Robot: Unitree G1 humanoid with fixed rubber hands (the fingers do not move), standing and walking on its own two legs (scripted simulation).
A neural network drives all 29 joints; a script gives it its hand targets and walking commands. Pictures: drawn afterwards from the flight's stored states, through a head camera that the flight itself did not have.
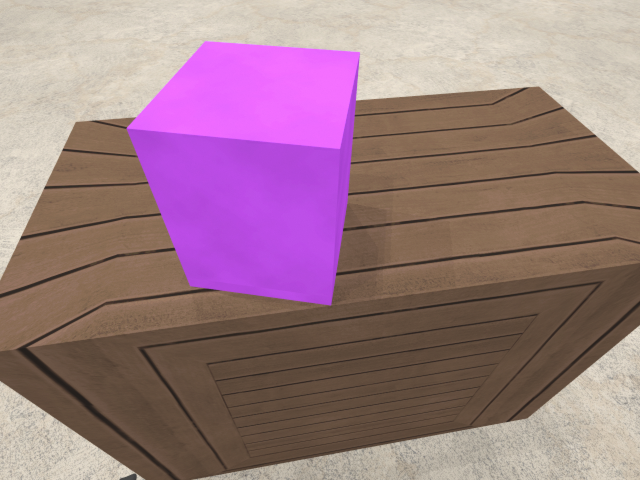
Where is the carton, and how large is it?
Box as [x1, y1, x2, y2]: [126, 41, 359, 304]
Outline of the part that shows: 205,41 126,128 189,284 192,286 330,304 347,200 359,52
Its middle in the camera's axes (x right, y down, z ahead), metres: -0.06 -0.08 +0.51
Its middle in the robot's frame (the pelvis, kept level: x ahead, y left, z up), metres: +0.47 +0.06 +0.15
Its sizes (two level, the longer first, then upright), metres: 0.210 0.200 0.250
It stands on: a pedestal, 0.77 m high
